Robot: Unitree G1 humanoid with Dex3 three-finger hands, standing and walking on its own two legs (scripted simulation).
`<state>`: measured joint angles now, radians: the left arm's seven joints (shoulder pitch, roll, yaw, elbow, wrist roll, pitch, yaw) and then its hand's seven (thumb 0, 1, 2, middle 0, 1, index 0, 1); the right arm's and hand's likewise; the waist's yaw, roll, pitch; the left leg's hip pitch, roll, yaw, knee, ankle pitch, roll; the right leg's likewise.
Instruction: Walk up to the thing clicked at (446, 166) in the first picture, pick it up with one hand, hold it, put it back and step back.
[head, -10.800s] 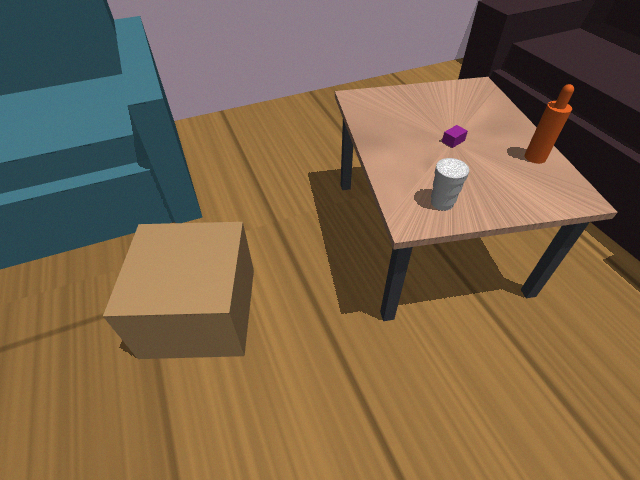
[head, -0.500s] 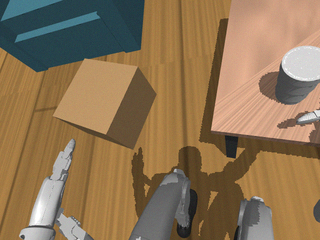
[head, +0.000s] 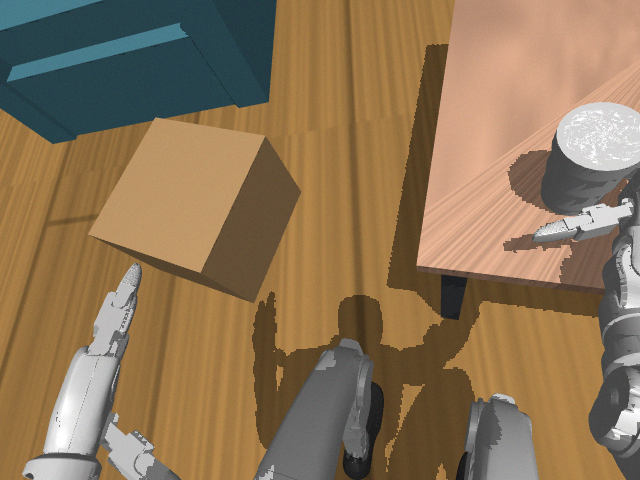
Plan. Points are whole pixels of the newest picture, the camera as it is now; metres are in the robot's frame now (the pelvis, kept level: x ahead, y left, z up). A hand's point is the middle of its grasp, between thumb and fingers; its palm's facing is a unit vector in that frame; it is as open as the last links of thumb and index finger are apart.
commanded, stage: close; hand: right
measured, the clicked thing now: (583, 168) +0.53 -0.15 -0.05
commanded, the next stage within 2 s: settle in 0.96 s
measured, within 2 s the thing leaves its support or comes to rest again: leaves its support in 1.32 s
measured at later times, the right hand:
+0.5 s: hand (599, 165) +0.53 -0.16 -0.03, palm faces +0.09 +1.00 +0.00, open 15.9 cm
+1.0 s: hand (598, 173) +0.51 -0.16 -0.03, palm faces +0.10 +1.00 -0.01, open 10.9 cm
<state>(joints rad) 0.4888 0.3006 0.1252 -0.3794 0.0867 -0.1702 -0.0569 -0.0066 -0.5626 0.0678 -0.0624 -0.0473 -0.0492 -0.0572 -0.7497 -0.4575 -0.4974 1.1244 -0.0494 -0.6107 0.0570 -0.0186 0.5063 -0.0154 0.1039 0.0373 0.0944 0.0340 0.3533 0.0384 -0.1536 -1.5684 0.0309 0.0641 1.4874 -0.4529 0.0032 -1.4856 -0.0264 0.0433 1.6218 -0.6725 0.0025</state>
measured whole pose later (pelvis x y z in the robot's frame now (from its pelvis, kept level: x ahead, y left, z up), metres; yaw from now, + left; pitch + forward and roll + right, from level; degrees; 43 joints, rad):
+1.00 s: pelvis +0.00 +0.00 +0.00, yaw +0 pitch +30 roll +3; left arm 0.49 0.31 0.14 -0.38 0.08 -0.15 -0.06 -0.01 -0.54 0.06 -0.06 -0.05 -0.05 -0.05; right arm -0.75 -0.48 -0.50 1.11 -0.05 -0.57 0.04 -0.03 0.31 -0.62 0.78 0.72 0.76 0.73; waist 0.36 0.03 -0.15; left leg -1.56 0.03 0.06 1.48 -0.45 0.00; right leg -1.47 -0.03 0.04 1.61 -0.67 0.00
